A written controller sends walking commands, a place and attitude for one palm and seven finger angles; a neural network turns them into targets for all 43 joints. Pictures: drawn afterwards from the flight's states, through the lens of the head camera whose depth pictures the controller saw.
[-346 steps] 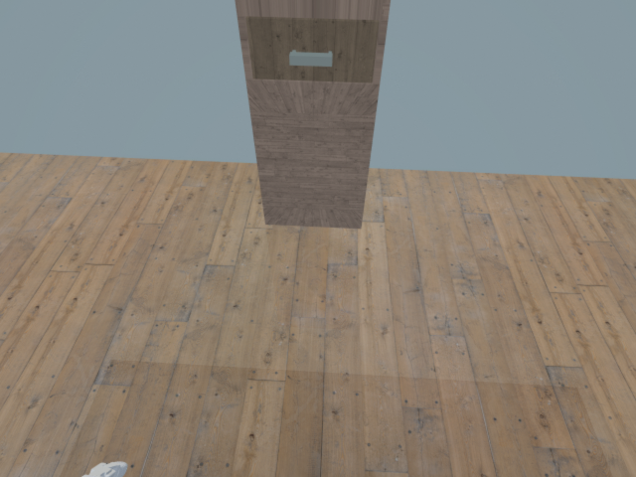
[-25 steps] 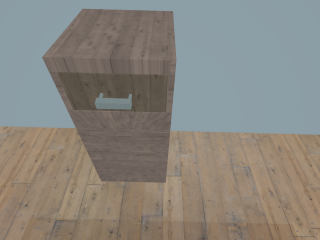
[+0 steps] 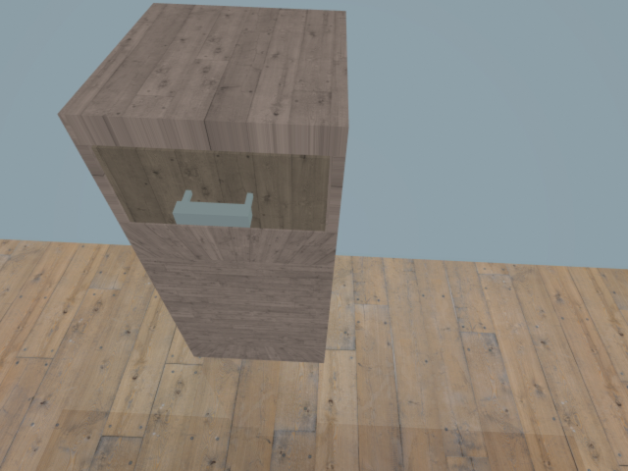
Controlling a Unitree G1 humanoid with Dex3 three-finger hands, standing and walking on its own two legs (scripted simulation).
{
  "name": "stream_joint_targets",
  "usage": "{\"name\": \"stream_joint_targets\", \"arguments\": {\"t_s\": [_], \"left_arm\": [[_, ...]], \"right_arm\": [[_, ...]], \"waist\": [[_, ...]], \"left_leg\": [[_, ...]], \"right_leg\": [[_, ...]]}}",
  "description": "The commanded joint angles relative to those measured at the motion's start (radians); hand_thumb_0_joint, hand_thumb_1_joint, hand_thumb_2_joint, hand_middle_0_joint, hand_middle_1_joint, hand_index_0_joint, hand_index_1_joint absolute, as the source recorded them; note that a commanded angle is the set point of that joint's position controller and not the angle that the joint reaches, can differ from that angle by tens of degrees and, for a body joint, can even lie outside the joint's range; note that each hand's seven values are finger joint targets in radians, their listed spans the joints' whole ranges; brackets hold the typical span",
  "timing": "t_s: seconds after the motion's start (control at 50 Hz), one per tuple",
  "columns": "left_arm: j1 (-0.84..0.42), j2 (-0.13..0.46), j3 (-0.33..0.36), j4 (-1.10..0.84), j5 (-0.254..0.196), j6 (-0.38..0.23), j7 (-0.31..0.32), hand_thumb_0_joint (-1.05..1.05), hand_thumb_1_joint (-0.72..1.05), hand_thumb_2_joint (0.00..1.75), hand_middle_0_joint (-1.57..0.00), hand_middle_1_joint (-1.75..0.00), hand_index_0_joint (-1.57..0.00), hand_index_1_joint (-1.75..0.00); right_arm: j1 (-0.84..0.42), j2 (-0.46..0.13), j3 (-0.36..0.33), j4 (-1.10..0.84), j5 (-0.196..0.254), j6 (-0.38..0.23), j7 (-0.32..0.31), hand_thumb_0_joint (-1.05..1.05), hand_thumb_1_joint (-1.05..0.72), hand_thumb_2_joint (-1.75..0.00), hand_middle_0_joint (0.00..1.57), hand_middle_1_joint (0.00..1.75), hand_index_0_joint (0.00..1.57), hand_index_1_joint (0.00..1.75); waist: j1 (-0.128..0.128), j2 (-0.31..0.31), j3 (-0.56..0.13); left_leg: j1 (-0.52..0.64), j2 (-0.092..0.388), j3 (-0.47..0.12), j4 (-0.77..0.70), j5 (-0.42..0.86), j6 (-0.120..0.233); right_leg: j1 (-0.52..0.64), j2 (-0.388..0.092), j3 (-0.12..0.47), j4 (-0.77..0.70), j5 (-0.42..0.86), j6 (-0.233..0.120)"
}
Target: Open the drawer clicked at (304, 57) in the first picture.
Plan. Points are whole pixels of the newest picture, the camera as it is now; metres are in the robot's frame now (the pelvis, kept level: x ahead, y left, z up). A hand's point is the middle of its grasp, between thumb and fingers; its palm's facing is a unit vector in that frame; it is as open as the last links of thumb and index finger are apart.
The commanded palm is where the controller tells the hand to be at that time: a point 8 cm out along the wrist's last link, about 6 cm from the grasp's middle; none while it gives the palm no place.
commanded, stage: come to a stop and stand still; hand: left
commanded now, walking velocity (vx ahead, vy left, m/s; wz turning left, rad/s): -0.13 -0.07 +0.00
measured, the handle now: (216, 205) +0.52 +0.22 +0.00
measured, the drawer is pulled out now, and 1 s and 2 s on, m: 0.00 0.00 0.00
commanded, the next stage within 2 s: look again from close up in 0.80 s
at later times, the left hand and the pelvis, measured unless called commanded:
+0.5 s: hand out of the picture -0.02 +0.13 -0.16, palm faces +0.02 -0.97 -0.23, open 7.3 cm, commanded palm none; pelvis -0.05 -0.05 +0.01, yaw +0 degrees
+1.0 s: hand out of the picture -0.08 +0.09 -0.17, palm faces +0.04 -0.99 -0.15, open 7.4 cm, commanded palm none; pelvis -0.04 -0.05 +0.00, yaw +0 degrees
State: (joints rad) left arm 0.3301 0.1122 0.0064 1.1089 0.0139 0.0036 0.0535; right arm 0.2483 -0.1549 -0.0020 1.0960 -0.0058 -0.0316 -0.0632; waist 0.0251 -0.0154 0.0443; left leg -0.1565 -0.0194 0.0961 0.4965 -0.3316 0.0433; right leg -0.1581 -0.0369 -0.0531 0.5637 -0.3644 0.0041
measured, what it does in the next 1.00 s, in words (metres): shifts its weight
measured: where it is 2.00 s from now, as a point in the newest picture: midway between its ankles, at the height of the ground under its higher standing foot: outside the picture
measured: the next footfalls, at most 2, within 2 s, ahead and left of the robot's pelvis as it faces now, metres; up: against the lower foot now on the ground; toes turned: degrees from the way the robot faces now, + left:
none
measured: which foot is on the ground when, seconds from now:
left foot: down 0.00-1.00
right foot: down 0.00-1.00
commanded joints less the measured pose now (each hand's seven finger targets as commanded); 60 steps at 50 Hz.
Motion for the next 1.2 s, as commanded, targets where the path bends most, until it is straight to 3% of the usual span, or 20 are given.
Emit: {"name": "stream_joint_targets", "arguments": {"t_s": [0.0,0.06,0.14,0.18,0.36,0.4,0.5,0.7,0.86,0.88,0.9,0.92,0.94,0.96,0.98,1.0,1.02,1.06,1.12,1.18], "left_arm": [[0.078,0.1,0.032,-0.059,0.001,-0.007,0.004,0.0,0.9,0.9,-0.2,-0.3,-0.2,-0.3],[0.068,0.117,0.037,-0.082,0.006,-0.009,0.0,0.0,0.9,0.9,-0.2,-0.3,-0.2,-0.3],[0.035,0.142,0.03,-0.098,0.004,-0.015,-0.005,0.0,0.9,0.9,-0.2,-0.3,-0.2,-0.3],[0.011,0.141,0.024,-0.101,0.002,-0.017,-0.008,0.0,0.9,0.9,-0.2,-0.3,-0.2,-0.3],[-0.012,0.145,0.008,-0.078,-0.003,-0.026,-0.017,0.0,0.9,0.9,-0.2,-0.3,-0.2,-0.3],[-0.01,0.143,0.01,-0.071,-0.005,-0.026,-0.019,0.0,0.9,0.9,-0.2,-0.3,-0.2,-0.3],[0.018,0.135,0.007,-0.057,-0.007,-0.031,-0.019,0.0,0.9,0.9,-0.2,-0.3,-0.2,-0.3],[0.088,0.095,0.003,-0.02,-0.008,-0.038,-0.017,0.0,0.9,0.9,-0.2,-0.3,-0.2,-0.3],[0.127,0.07,0.001,0.003,-0.006,-0.041,-0.013,0.0,0.9,0.9,-0.2,-0.3,-0.2,-0.3],[0.177,0.112,0.007,0.029,0.01,-0.065,0.025,0.0,0.9,0.9,-0.2,-0.3,-0.2,-0.3],[0.146,0.154,0.013,-0.019,0.009,-0.068,0.019,0.0,0.9,0.9,-0.2,-0.3,-0.2,-0.3],[0.098,0.136,0.009,-0.033,0.011,-0.067,0.012,0.0,0.9,0.9,-0.2,-0.3,-0.2,-0.3],[0.069,0.126,0.011,-0.053,0.011,-0.069,0.009,0.0,0.9,0.9,-0.2,-0.3,-0.2,-0.3],[0.055,0.125,0.013,-0.055,0.007,-0.071,0.006,0.0,0.9,0.9,-0.2,-0.3,-0.2,-0.3],[0.053,0.11,0.012,-0.055,0.005,-0.07,0.005,0.0,0.9,0.9,-0.2,-0.3,-0.2,-0.3],[0.051,0.091,0.009,-0.054,0.002,-0.067,0.004,0.0,0.9,0.9,-0.2,-0.3,-0.2,-0.3],[0.057,0.078,0.006,-0.052,-0.001,-0.066,0.002,0.0,0.9,0.9,-0.2,-0.3,-0.2,-0.3],[0.06,0.081,0.004,-0.043,-0.003,-0.054,-0.002,0.0,0.9,0.9,-0.2,-0.3,-0.2,-0.3],[0.062,0.09,0.0,-0.036,-0.005,-0.043,-0.007,0.0,0.9,0.9,-0.2,-0.3,-0.2,-0.3],[0.047,0.103,0.0,-0.042,-0.006,-0.037,-0.009,0.0,0.9,0.9,-0.2,-0.3,-0.2,-0.3]], "right_arm": [[0.091,-0.114,-0.033,-0.04,-0.002,0.009,-0.002,0.0,-0.9,-0.9,0.2,0.3,0.2,0.3],[0.073,-0.105,-0.039,-0.059,-0.009,0.016,0.001,0.0,-0.9,-0.9,0.2,0.3,0.2,0.3],[0.042,-0.073,-0.025,-0.064,-0.009,0.019,0.016,0.0,-0.9,-0.9,0.2,0.3,0.2,0.3],[0.031,-0.072,-0.019,-0.055,-0.009,0.022,0.022,0.0,-0.9,-0.9,0.2,0.3,0.2,0.3],[0.043,-0.071,0.0,0.0,-0.012,0.022,0.035,0.0,-0.9,-0.9,0.2,0.3,0.2,0.3],[0.054,-0.068,0.004,0.009,-0.014,0.023,0.036,0.0,-0.9,-0.9,0.2,0.3,0.2,0.3],[0.089,-0.061,0.007,0.026,-0.013,0.025,0.037,0.0,-0.9,-0.9,0.2,0.3,0.2,0.3],[0.142,-0.029,0.01,0.051,-0.009,0.021,0.03,0.0,-0.9,-0.9,0.2,0.3,0.2,0.3],[0.155,-0.012,0.008,0.053,-0.006,0.014,0.021,0.0,-0.9,-0.9,0.2,0.3,0.2,0.3],[0.013,-0.058,-0.007,-0.017,0.001,0.004,0.034,0.0,-0.9,-0.9,0.2,0.3,0.2,0.3],[0.086,-0.003,-0.008,-0.056,0.0,0.026,0.034,0.0,-0.9,-0.9,0.2,0.3,0.2,0.3],[0.107,0.001,-0.012,-0.054,0.002,0.026,0.039,0.0,-0.9,-0.9,0.2,0.3,0.2,0.3],[0.126,0.01,-0.011,-0.058,0.0,0.021,0.042,0.0,-0.9,-0.9,0.2,0.3,0.2,0.3],[0.151,0.012,-0.008,-0.052,-0.003,0.021,0.044,0.0,-0.9,-0.9,0.2,0.3,0.2,0.3],[0.171,0.002,-0.007,-0.05,-0.006,0.015,0.043,0.0,-0.9,-0.9,0.2,0.3,0.2,0.3],[0.181,-0.015,-0.007,-0.046,-0.009,0.009,0.04,0.0,-0.9,-0.9,0.2,0.3,0.2,0.3],[0.183,-0.03,-0.006,-0.044,-0.011,0.003,0.038,0.0,-0.9,-0.9,0.2,0.3,0.2,0.3],[0.157,-0.035,0.0,-0.039,-0.01,-0.005,0.032,0.0,-0.9,-0.9,0.2,0.3,0.2,0.3],[0.131,-0.058,0.005,-0.044,-0.01,-0.002,0.027,0.0,-0.9,-0.9,0.2,0.3,0.2,0.3],[0.126,-0.067,0.008,-0.034,-0.012,-0.001,0.028,0.0,-0.9,-0.9,0.2,0.3,0.2,0.3]], "waist": [[-0.02,0.07,-0.052],[-0.021,0.007,-0.088],[-0.022,-0.019,-0.093],[-0.026,-0.051,-0.06],[-0.024,-0.023,0.049],[-0.024,0.006,0.062],[-0.027,-0.013,0.058],[-0.027,-0.004,0.055],[-0.027,0.002,0.043],[0.023,0.018,0.111],[-0.047,0.043,0.029],[-0.062,0.049,-0.012],[-0.071,0.014,-0.021],[-0.074,-0.001,-0.057],[-0.075,-0.031,-0.048],[-0.072,-0.022,-0.023],[-0.062,0.006,-0.011],[-0.036,0.113,0.011],[-0.023,0.017,0.031],[-0.02,0.02,0.038]], "left_leg": [[0.141,0.211,-0.141,-0.021,0.982,0.054],[0.077,0.174,-0.11,-0.003,0.741,0.027],[-0.006,0.13,-0.091,-0.027,0.421,-0.009],[-0.019,0.122,-0.091,-0.052,0.317,-0.018],[-0.026,0.115,-0.095,-0.139,0.146,-0.031],[-0.038,0.111,-0.096,-0.146,0.131,-0.032],[-0.041,0.104,-0.089,-0.135,0.122,-0.033],[-0.048,0.105,-0.084,-0.121,0.139,-0.036],[-0.047,0.114,-0.079,-0.117,0.169,-0.037],[-0.174,0.097,-0.03,0.12,0.043,-0.074],[-0.167,0.081,-0.093,0.194,-0.047,-0.045],[-0.14,0.09,-0.089,0.201,-0.051,-0.042],[-0.125,0.078,-0.077,0.157,-0.01,-0.045],[-0.069,0.073,-0.066,0.094,0.026,-0.035],[-0.047,0.076,-0.077,0.037,0.067,-0.03],[-0.04,0.096,-0.1,-0.009,0.119,-0.019],[-0.053,0.116,-0.119,-0.03,0.18,-0.01],[-0.08,0.13,-0.139,-0.06,0.308,-0.001],[-0.09,0.129,-0.137,-0.08,0.269,0.002],[-0.083,0.125,-0.138,-0.102,0.259,0.005]], "right_leg": [[-0.08,-0.046,0.037,-0.032,0.334,-0.013],[-0.033,-0.071,0.072,-0.029,0.54,-0.032],[0.008,-0.115,0.122,-0.073,0.587,-0.062],[-0.01,-0.111,0.12,-0.109,0.514,-0.062],[-0.077,-0.087,0.138,-0.255,0.182,-0.054],[-0.086,-0.083,0.145,-0.277,0.117,-0.056],[-0.084,-0.08,0.154,-0.313,0.059,-0.056],[-0.074,-0.073,0.144,-0.309,0.102,-0.055],[-0.049,-0.067,0.127,-0.269,0.245,-0.048],[-0.078,-0.151,0.243,-0.269,0.741,0.05],[-0.054,-0.213,0.263,-0.283,0.595,0.009],[-0.084,-0.189,0.219,-0.282,0.401,-0.079],[-0.083,-0.163,0.201,-0.27,0.341,-0.128],[-0.076,-0.147,0.176,-0.252,0.298,-0.132],[-0.092,-0.128,0.164,-0.233,0.258,-0.12],[-0.11,-0.099,0.15,-0.207,0.237,-0.106],[-0.097,-0.067,0.134,-0.174,0.261,-0.09],[-0.048,-0.05,0.099,-0.122,0.318,-0.077],[-0.035,-0.049,0.094,-0.13,0.286,-0.067],[-0.025,-0.05,0.094,-0.132,0.276,-0.062]]}}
